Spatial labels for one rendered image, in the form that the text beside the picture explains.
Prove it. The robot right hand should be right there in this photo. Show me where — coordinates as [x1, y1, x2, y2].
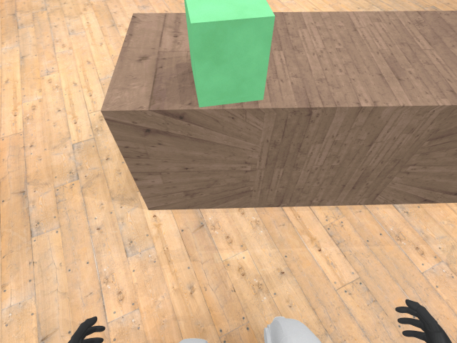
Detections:
[396, 299, 452, 343]

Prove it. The pedestal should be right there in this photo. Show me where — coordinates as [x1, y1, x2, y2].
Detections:
[101, 11, 457, 210]

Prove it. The robot left hand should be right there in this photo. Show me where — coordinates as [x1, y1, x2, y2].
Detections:
[68, 317, 105, 343]

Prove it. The carton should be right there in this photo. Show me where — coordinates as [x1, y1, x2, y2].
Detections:
[184, 0, 275, 107]

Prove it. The robot right thigh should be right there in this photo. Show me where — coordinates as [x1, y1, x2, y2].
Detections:
[264, 318, 321, 343]

